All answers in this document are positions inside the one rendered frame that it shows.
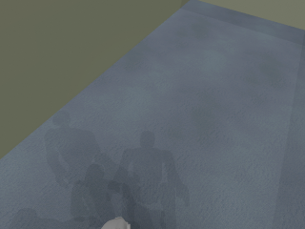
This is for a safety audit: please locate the robot left thigh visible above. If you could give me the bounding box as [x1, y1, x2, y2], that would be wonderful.
[101, 219, 131, 229]

